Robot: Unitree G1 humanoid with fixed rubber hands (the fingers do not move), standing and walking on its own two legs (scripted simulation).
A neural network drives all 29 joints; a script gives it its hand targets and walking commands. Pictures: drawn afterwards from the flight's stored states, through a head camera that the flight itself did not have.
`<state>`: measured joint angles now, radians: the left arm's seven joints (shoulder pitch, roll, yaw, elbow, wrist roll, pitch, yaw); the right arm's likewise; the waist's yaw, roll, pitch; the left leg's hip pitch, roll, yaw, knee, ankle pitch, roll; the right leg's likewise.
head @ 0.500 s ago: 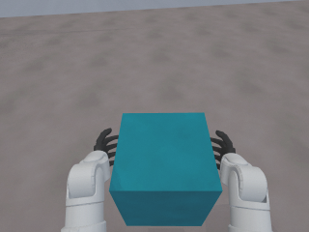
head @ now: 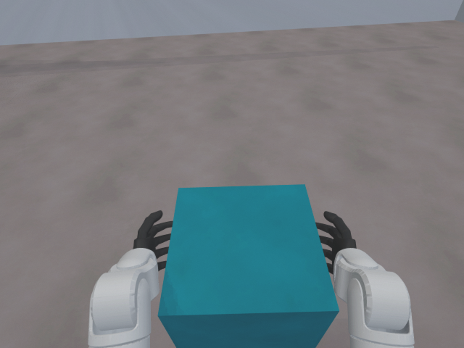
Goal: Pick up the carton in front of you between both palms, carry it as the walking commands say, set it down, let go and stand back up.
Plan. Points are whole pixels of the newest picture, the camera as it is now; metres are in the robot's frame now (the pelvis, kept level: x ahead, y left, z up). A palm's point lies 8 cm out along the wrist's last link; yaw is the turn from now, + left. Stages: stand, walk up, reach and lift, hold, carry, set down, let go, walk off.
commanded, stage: carry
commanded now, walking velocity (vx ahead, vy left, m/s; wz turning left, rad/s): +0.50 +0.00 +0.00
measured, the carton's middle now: (244, 278) +0.26 +0.00 +0.02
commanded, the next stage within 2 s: none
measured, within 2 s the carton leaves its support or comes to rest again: neither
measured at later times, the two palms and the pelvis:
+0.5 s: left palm (171, 146) +0.56 +0.16 +0.10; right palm (297, 143) +0.56 -0.14 +0.10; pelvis +0.30 +0.01 -0.01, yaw +0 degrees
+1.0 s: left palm (193, 93) +0.86 +0.14 +0.09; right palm (286, 94) +0.86 -0.16 +0.08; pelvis +0.59 -0.01 -0.01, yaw +1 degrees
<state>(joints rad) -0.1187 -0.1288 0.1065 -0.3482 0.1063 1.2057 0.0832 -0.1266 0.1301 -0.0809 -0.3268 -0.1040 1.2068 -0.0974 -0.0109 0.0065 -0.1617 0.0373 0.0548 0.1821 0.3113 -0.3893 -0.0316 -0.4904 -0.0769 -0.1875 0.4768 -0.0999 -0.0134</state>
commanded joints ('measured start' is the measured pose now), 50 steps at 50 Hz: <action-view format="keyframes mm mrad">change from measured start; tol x32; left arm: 1 -431 -830 -696 14 -389 15 -248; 50 -370 -846 -687 -10 -388 20 -253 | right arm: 1 -452 810 674 -33 378 10 257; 50 -434 810 682 -100 384 36 262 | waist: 1 26 59 -141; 3 45 -342 -252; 22 34 -161 -38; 27 -16 338 -228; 50 31 -195 -329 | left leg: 1 -184 126 31 293 523 57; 5 -756 24 -161 957 -81 40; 24 -288 -47 102 102 249 52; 27 242 378 -674 -98 153 253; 43 35 166 28 -3 854 100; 46 -61 116 83 219 777 22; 50 -460 -6 -128 650 -226 -29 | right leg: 1 419 39 -34 -41 -68 -22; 3 779 -358 673 -237 -180 -206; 21 557 -179 69 -270 173 -86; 29 -230 -11 168 798 -357 3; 43 11 54 -27 50 116 25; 46 308 79 -64 -165 324 22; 48 715 -245 233 8 1012 -64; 50 734 -337 374 -87 885 -211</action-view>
